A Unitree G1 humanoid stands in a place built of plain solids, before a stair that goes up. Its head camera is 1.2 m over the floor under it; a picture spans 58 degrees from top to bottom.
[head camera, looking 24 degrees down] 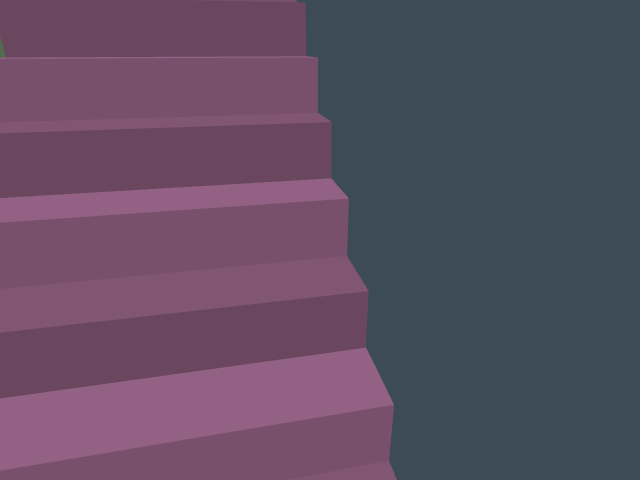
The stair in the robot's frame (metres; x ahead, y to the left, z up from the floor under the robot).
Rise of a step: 0.19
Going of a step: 0.23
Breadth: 1.11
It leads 12 degrees to the left of straight ahead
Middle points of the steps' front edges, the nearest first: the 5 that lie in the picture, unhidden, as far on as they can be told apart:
0.70 0.36 0.39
0.92 0.40 0.59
1.14 0.45 0.78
1.36 0.50 0.97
1.59 0.55 1.17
